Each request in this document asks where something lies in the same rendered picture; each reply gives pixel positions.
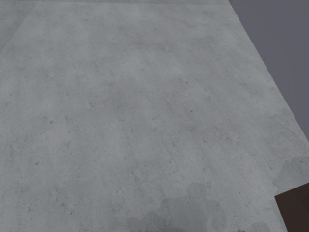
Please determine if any cupboard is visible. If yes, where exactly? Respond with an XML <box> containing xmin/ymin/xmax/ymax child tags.
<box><xmin>274</xmin><ymin>183</ymin><xmax>309</xmax><ymax>232</ymax></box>

